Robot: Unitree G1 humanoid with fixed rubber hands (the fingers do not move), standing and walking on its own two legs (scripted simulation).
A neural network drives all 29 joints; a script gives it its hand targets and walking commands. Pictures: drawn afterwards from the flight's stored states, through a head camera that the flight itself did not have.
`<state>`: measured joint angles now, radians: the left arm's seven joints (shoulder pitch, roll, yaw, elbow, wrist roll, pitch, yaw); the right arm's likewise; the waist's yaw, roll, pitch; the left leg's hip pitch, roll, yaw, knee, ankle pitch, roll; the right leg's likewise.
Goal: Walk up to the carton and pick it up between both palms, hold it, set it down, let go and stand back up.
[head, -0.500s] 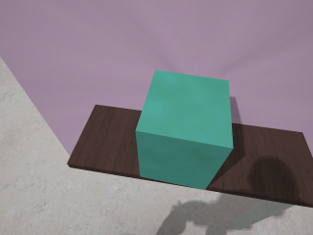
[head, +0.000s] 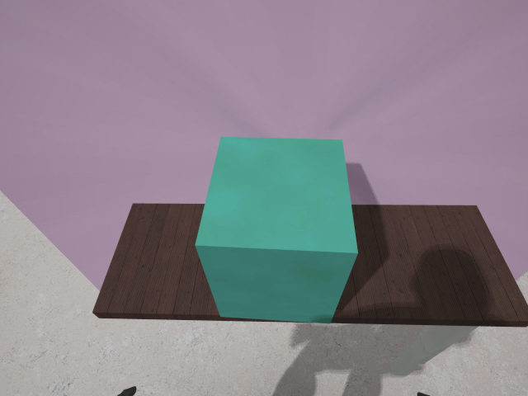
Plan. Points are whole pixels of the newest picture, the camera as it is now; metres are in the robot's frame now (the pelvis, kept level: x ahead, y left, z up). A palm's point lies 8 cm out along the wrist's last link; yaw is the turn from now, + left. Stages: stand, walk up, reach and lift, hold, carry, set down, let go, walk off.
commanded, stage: walk up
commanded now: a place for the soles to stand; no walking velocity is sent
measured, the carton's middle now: (277, 233) +0.37 +0.00 +0.01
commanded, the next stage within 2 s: reach and lift in 0.92 s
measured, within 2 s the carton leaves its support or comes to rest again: neither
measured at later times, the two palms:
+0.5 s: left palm out of the picture +0.06 +0.25 -0.12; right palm out of the picture +0.02 -0.26 -0.13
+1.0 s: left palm out of the picture +0.10 +0.26 -0.13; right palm out of the picture +0.01 -0.27 -0.15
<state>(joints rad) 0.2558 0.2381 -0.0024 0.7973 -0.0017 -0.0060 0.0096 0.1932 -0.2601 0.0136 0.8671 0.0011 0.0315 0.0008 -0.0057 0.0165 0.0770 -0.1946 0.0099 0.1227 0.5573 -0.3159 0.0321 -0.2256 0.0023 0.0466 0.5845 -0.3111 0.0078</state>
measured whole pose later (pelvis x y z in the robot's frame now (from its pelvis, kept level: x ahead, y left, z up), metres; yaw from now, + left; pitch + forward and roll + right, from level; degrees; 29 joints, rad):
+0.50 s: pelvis -0.02 +0.00 +0.00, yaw -6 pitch -3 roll +1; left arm 0.31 0.24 0.01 0.82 0.01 0.00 0.02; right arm 0.23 -0.28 0.01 0.89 0.00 0.05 0.00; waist -0.01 0.01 0.07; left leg -0.22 0.05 0.21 0.59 -0.32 0.03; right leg -0.29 0.04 0.13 0.63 -0.29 0.01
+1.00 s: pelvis -0.03 +0.01 -0.02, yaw -5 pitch -1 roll +1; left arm 0.18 0.26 -0.03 0.79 -0.02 0.18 0.03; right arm 0.20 -0.28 -0.09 0.92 -0.07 -0.02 0.05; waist -0.03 0.02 0.07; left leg -0.35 0.04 0.18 0.75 -0.39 0.03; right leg -0.41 0.00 0.07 0.77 -0.36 -0.03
